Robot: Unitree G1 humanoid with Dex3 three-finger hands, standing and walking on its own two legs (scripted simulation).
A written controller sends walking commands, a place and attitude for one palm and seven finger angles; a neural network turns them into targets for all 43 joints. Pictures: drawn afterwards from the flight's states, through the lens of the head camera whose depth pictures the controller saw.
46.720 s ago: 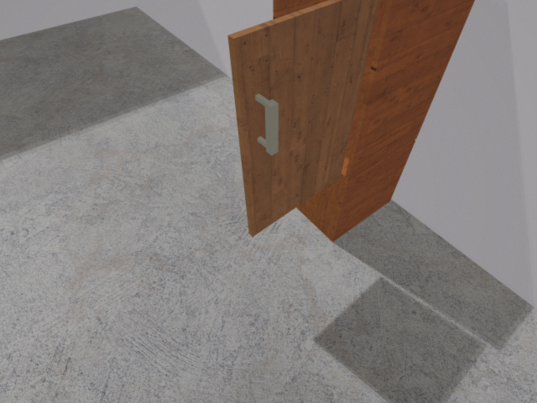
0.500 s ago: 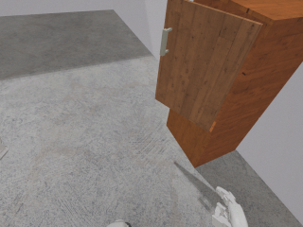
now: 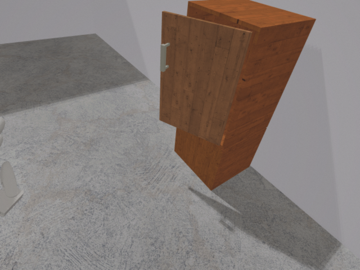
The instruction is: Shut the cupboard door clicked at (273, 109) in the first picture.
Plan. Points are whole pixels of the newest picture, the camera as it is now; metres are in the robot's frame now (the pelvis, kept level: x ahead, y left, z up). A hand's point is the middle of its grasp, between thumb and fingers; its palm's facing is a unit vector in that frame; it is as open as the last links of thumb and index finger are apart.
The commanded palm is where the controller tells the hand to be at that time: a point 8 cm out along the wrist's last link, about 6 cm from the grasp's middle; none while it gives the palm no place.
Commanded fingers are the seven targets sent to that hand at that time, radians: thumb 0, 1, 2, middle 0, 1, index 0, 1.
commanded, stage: stop stepping back and stand still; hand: left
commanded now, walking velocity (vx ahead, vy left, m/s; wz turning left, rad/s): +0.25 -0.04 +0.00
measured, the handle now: (165, 57) +1.01 +0.13 +0.07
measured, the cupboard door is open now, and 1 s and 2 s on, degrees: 25 25 25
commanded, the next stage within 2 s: let the arm hang, fingers relaxed in 0.44 s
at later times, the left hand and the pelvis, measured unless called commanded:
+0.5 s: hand (1, 206) +0.16 +0.29 +0.17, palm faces +0.49 -0.76 -0.42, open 7.4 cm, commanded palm +0.11 +0.31 +0.18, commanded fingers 0.00 0.90 0.90 -0.20 -0.30 -0.20 -0.30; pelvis -0.03 +0.02 +0.00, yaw -1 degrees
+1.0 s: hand out of the picture +0.00 +0.21 -0.17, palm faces +0.07 -0.98 -0.20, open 7.0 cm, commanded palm none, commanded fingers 0.00 0.90 0.90 -0.20 -0.30 -0.20 -0.30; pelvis -0.01 +0.02 +0.01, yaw +2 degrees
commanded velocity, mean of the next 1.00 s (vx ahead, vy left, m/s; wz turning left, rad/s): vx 0.06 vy -0.03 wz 0.00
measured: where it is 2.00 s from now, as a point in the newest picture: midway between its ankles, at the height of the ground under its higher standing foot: outside the picture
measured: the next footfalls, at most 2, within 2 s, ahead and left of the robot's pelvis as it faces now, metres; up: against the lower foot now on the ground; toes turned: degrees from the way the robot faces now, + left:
left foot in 0.08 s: +0.06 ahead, +0.14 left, +0.00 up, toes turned +5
right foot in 0.36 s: +0.00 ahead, -0.07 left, +0.00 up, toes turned +0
